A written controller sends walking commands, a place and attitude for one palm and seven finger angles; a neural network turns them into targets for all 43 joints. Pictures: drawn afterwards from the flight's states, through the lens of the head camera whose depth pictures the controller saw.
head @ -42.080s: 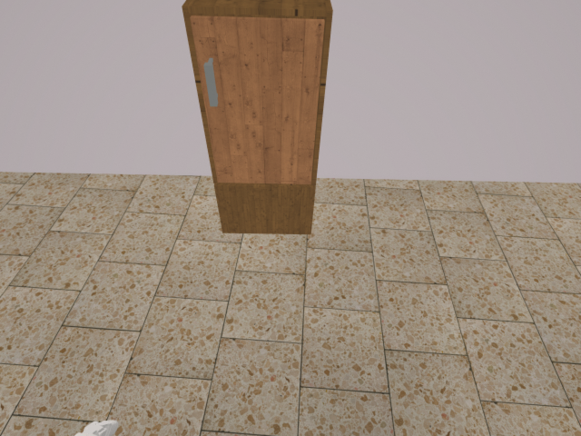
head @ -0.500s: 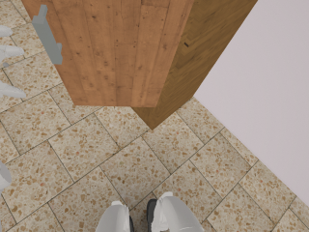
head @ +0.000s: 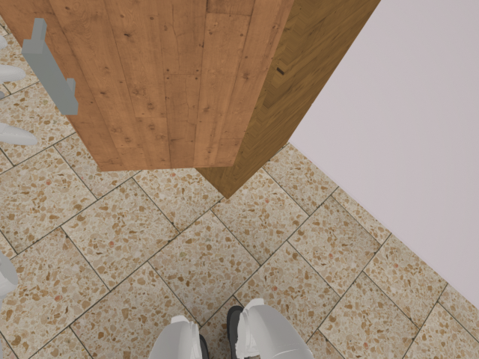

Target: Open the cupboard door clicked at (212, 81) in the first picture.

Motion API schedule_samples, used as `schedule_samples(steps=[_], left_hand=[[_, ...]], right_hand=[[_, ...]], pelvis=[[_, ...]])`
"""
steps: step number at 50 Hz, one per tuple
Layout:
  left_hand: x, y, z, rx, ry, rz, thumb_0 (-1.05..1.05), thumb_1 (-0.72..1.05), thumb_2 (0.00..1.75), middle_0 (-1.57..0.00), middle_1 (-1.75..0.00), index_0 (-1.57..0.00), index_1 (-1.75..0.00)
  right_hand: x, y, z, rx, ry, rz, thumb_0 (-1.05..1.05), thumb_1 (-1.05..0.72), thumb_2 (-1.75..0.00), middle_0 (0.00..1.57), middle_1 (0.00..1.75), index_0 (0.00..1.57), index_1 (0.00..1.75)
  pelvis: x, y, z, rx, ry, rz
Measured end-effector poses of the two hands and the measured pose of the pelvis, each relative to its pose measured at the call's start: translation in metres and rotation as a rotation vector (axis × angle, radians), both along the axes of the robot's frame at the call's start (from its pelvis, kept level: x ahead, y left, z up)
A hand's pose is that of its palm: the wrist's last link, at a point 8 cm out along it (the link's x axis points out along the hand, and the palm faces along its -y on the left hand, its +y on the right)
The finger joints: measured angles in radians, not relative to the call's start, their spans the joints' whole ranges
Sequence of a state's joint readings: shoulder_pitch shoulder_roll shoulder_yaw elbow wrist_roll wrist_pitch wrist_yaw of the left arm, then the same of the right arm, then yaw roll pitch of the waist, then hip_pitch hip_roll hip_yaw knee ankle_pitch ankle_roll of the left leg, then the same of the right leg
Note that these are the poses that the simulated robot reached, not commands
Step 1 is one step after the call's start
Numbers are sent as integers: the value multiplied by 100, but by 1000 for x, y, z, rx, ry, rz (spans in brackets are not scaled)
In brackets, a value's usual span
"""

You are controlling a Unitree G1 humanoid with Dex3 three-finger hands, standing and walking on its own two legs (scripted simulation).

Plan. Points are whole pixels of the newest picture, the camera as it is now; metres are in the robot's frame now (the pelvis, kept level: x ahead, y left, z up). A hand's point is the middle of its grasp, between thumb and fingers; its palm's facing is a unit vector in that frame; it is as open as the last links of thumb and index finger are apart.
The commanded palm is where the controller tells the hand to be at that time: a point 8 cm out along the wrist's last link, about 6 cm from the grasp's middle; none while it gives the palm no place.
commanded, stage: move the hooked fingers beside the handle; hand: left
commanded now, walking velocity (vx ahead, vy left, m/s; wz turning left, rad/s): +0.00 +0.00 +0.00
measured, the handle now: (55, 70) +0.54 +0.24 +0.06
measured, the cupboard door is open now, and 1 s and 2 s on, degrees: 50 50 50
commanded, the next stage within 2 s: slide the fingers in behind the handle in 0.60 s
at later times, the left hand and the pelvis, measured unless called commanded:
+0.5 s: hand out of the picture +0.47 +0.30 +0.06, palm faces +0.04 -1.00 -0.01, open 14.0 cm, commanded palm +0.47 +0.33 +0.06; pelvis +0.01 +0.00 +0.00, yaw +5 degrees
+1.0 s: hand (16, 104) +0.48 +0.27 +0.06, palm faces +0.03 -1.00 -0.01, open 14.0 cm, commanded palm +0.47 +0.30 +0.06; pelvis +0.00 -0.02 +0.00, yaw +5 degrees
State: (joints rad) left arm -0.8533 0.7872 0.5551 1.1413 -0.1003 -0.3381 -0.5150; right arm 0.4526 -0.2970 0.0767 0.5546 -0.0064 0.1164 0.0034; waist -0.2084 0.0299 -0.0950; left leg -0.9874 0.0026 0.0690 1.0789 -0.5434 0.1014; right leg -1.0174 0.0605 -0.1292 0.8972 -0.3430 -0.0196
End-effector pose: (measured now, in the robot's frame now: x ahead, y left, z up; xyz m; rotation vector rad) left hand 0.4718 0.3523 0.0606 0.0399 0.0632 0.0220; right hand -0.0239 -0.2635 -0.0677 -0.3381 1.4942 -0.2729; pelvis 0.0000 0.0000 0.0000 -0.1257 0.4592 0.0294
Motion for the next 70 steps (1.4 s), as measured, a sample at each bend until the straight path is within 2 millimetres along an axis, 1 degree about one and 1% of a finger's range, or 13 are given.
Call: schedule_samples(steps=[4,7,11,19,24,30,36,40,44,52,57,63,70], left_hand=[[-9,7,1,-27,-17,16,-1,-50,30,-30,-120,-30,-120],[-15,12,4,-28,-27,22,-1,-50,30,-30,-120,-30,-120],[-21,14,8,-18,-26,7,-1,-50,30,-30,-120,-30,-120],[-26,6,0,-45,-13,3,-1,-50,30,-30,-120,-30,-120],[-23,0,0,-33,-34,11,-1,-50,30,-30,-120,-30,-120],[-16,2,1,-33,-23,31,-1,-50,30,-30,-120,-30,-120],[-17,6,1,-13,-12,33,-1,-50,30,-30,-120,-30,-120],[-18,1,5,-12,-31,10,-1,-50,30,-30,-120,-30,-120],[-18,-10,5,-33,-29,-4,-1,-50,30,-30,-120,-30,-120],[-19,-28,3,-30,-16,19,-1,-50,30,-30,-120,-30,-120],[-20,-34,4,-21,-17,37,-1,-50,30,-30,-120,-30,-120],[-22,-42,10,-5,-32,28,-1,-50,30,-30,-120,-30,-120],[-21,-50,5,-12,1,31,-1,-50,30,-30,-120,-30,-120]], right_hand=[[10,2,2,9,-11,8,0,-90,-90,20,30,20,30],[22,1,4,5,-30,24,0,-90,-90,20,30,20,30],[39,0,3,1,-50,57,0,-90,-90,20,30,20,30],[69,-1,-2,-7,-82,126,0,-90,-90,20,30,20,30],[76,0,-6,-3,-94,141,0,-90,-90,20,30,20,30],[71,1,-10,6,-92,125,0,-90,-90,20,30,20,30],[53,-2,-12,14,-57,100,0,-90,-90,20,30,20,30],[40,-5,-13,17,-16,93,0,-90,-90,20,30,20,30],[33,-11,-11,14,0,86,0,-90,-90,20,30,20,30],[32,-23,-10,12,-39,78,0,-90,-90,20,30,20,30],[33,-30,-12,14,-62,85,0,-90,-90,20,30,20,30],[32,-37,-18,26,-68,93,0,-90,-90,20,30,20,30],[33,-46,-22,27,-86,99,0,-90,-90,20,30,20,30]], pelvis=[[5,2,3,-2,-15,-1],[8,3,5,-6,-24,9],[11,5,7,-8,-35,34],[10,5,5,-3,-36,81],[9,3,3,-4,-32,91],[6,-1,0,-2,-26,83],[4,-5,-1,-1,-17,75],[2,-8,-2,-1,-15,79],[1,-12,-1,2,-17,83],[-3,-22,-1,13,-27,74],[-8,-30,-3,21,-32,70],[-12,-38,-4,30,-31,67],[-16,-47,-7,39,-23,64]])
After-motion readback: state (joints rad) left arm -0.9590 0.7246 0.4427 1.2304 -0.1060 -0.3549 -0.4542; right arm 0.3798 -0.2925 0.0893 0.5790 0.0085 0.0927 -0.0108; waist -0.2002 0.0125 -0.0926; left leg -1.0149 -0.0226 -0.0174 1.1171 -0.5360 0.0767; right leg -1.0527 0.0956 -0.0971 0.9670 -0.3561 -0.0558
